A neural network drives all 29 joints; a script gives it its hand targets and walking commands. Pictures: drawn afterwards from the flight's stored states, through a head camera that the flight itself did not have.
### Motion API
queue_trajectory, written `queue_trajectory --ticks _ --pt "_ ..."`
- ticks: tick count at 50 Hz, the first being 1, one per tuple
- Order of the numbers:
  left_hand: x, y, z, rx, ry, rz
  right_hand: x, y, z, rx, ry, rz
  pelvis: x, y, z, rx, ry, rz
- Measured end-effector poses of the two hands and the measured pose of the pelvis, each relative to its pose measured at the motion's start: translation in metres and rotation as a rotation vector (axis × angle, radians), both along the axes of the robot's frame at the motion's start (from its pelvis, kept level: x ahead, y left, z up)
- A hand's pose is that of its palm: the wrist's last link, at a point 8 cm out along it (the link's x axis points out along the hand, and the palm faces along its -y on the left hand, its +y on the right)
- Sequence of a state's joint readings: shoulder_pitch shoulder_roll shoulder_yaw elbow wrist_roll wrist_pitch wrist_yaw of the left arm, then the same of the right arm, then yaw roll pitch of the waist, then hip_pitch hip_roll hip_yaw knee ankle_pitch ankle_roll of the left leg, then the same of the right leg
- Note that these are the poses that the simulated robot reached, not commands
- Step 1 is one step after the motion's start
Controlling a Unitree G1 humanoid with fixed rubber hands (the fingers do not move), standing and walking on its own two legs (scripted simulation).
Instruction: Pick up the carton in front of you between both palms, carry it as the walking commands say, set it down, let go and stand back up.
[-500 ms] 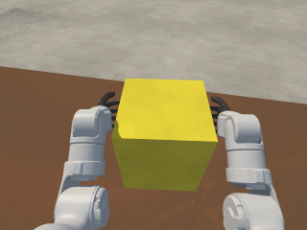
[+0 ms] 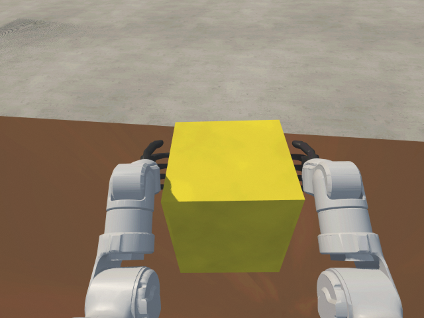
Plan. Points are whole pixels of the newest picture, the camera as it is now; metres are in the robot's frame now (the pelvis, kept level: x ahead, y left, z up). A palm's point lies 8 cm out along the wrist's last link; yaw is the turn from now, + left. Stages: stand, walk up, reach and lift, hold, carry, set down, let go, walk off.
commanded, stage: carry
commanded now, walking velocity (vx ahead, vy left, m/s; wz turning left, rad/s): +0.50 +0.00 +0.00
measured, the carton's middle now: (228, 198) +0.35 +0.00 +0.03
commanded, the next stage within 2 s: none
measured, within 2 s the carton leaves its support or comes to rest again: neither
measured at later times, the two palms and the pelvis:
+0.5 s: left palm (160, 97) +0.68 +0.18 +0.07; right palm (266, 97) +0.65 -0.12 +0.07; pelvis +0.31 +0.04 -0.05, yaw -1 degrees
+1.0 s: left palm (171, 65) +0.98 +0.19 +0.01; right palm (249, 62) +0.99 -0.11 +0.01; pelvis +0.63 +0.04 -0.11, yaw +1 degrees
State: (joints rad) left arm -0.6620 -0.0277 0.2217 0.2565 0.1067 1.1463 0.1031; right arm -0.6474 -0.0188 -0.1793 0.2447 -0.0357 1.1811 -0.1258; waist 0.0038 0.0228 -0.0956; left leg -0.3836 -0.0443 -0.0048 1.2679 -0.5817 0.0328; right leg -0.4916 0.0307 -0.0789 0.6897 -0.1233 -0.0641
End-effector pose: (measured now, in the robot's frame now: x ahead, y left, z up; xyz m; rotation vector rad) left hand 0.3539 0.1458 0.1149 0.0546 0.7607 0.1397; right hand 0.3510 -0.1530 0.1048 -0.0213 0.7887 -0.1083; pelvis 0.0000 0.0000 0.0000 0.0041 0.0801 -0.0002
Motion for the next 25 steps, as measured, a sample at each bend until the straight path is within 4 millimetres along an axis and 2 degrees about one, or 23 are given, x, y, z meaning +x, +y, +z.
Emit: queue_trajectory --ticks 4,9,13,16,20,25 --pt "0.027 0.010 -0.024 -0.008 0.057 0.041 0.041 0.010 -0.021 0.002 0.058 0.033 0.037 -0.007 0.004 0.013 0.001 0.010" --pt "0.083 0.024 -0.020 -0.029 -0.005 0.082 0.104 0.024 -0.017 0.000 -0.002 0.060 0.092 -0.008 0.006 0.012 0.007 0.017" --pt "0.140 0.035 -0.010 -0.043 -0.066 0.092 0.159 0.036 -0.009 0.010 -0.062 0.050 0.147 -0.001 0.001 -0.004 0.008 0.010" --pt "0.189 0.045 -0.007 -0.052 -0.110 0.082 0.205 0.045 -0.005 0.005 -0.107 0.038 0.195 0.009 -0.014 -0.017 -0.001 0.002" --pt "0.262 0.049 -0.023 -0.070 -0.139 0.023 0.262 0.049 -0.012 -0.037 -0.139 0.000 0.260 0.024 -0.048 -0.023 -0.017 -0.010" --pt "0.322 0.036 -0.044 -0.056 -0.030 -0.061 0.301 0.036 -0.033 -0.049 -0.029 -0.062 0.310 0.042 -0.045 -0.032 -0.022 -0.011"
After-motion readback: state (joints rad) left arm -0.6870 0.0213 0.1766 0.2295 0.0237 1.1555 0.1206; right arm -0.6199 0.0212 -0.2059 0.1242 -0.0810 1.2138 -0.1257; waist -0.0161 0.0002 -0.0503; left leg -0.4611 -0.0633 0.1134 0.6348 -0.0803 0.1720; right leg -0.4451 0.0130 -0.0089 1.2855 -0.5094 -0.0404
